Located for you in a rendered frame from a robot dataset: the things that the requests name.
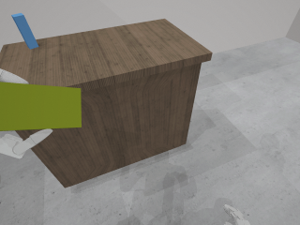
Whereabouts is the table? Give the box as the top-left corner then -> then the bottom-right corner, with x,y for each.
0,19 -> 213,188

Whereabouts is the sponge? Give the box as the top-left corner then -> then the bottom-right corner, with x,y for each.
0,82 -> 82,131

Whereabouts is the robot right hand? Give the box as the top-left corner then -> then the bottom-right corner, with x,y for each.
223,204 -> 250,225

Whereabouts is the robot left hand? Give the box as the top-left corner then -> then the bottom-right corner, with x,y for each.
0,68 -> 53,159

